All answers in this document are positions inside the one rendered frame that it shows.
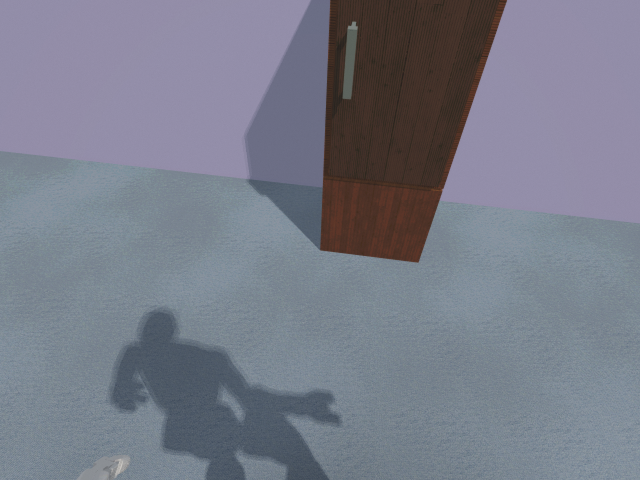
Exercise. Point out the cupboard door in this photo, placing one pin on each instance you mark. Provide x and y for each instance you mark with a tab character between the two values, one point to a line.
415	63

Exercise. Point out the robot left hand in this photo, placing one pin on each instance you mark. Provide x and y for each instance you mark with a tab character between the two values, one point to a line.
106	468

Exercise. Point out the handle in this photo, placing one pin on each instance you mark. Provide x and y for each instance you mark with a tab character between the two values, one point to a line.
349	60

